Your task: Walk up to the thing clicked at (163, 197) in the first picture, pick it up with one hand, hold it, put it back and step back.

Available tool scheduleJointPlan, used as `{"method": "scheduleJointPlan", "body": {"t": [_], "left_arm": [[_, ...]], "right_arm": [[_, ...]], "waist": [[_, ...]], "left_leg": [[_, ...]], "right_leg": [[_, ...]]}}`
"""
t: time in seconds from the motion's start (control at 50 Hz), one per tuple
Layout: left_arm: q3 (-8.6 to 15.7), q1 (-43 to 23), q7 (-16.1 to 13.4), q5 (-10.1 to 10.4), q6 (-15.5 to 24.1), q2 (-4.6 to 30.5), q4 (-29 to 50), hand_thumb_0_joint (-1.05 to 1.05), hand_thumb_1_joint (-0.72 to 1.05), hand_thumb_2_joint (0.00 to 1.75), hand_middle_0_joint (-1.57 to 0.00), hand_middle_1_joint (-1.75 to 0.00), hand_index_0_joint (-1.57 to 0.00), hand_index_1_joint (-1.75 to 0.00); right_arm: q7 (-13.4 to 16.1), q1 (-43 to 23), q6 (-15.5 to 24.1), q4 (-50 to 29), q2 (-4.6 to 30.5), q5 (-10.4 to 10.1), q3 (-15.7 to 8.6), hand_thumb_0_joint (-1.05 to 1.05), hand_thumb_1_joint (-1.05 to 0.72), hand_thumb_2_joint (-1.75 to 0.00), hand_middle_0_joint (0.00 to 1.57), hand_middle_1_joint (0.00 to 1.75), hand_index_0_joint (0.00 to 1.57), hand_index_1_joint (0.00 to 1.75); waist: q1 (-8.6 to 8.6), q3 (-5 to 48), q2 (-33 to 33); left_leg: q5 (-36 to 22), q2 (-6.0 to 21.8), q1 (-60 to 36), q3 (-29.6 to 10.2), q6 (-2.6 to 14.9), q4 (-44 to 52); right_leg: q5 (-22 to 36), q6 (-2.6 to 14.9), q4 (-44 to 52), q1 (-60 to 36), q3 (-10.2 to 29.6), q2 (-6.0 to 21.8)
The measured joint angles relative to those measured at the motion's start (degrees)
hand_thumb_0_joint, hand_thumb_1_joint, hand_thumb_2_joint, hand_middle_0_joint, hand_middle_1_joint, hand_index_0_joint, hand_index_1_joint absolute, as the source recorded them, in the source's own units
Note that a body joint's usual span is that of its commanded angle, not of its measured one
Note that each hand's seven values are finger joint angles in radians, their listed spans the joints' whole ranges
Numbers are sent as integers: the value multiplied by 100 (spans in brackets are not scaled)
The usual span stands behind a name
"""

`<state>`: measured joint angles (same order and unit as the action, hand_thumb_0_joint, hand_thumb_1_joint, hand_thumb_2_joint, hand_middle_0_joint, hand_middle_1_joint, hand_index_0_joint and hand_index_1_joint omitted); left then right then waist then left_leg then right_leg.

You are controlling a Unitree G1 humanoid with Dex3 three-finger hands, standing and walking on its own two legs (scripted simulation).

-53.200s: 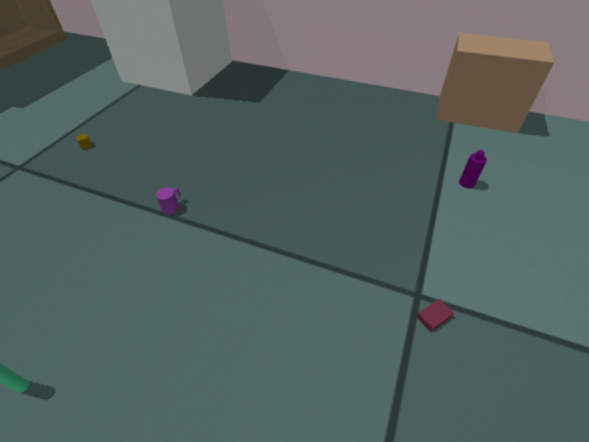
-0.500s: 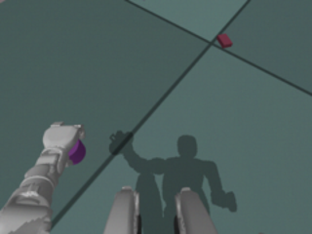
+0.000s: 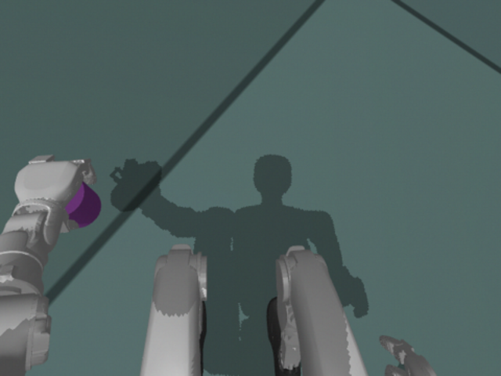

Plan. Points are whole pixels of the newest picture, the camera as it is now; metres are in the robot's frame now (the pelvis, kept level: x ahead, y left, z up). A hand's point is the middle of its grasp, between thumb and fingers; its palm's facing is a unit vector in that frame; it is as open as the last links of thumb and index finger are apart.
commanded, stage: crouch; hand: left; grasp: from above
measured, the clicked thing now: (62, 194) +0.40 +0.36 -0.20
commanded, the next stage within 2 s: lower in 0.60 s
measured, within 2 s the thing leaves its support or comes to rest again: rests again in 1.56 s
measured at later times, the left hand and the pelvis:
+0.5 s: hand (76, 207) +0.39 +0.35 -0.24, palm faces -0.44 -0.07 -0.89, open 9.9 cm; pelvis -0.01 +0.00 -0.07, yaw -3 degrees
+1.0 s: hand (83, 209) +0.39 +0.35 -0.28, palm faces -0.46 -0.11 -0.88, open 9.9 cm; pelvis -0.01 -0.01 -0.11, yaw -5 degrees
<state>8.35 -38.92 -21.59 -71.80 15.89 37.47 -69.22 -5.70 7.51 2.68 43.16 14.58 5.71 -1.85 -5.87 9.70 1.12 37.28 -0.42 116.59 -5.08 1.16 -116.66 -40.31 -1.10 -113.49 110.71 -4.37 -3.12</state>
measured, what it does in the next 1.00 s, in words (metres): lowers itself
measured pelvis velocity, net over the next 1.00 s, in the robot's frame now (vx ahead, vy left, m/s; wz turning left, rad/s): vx -0.01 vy -0.01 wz -0.08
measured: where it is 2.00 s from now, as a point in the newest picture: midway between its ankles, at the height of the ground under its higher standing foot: (238, 355)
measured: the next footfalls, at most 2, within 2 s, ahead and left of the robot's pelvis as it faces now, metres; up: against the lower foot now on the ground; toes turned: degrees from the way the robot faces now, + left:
none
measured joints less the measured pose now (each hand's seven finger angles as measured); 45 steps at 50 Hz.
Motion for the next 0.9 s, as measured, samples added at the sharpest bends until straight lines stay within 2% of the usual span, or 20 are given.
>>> {"method": "scheduleJointPlan", "body": {"t": [0.3,0.5,0.78,0.9], "left_arm": [[280,-199,-14,-151,263,470,-247,-2,-10,67,-44,-85,-66,-83],[344,-337,-78,-230,336,649,-490,-2,-9,67,-44,-85,-66,-82],[450,-521,-44,-224,425,935,-774,-2,-10,67,-44,-85,-66,-83],[513,-609,-64,-246,590,1130,-1040,-2,-10,67,-44,-85,-66,-83]], "right_arm": [[-204,-93,-85,73,53,139,72,0,-91,-90,20,30,20,29],[-215,-104,-91,160,17,174,154,0,-90,-90,20,30,20,29],[-209,-223,-93,162,19,235,341,0,-91,-90,20,30,20,30],[-230,-302,-114,164,71,292,464,0,-91,-89,20,30,20,30]], "waist": [[-58,-255,-159],[-123,-365,-210],[-168,-550,-269],[-208,-638,-326]], "left_leg": [[133,93,732,-108,19,-953],[107,87,1108,-110,27,-1391],[134,111,1355,-206,-23,-1774],[167,120,1467,-278,-38,-1965]], "right_leg": [[-73,-29,-858,705,-120,-116],[-76,-41,-1312,1070,-137,-116],[-70,-10,-1674,1332,-233,-155],[-80,0,-1825,1432,-302,-176]]}}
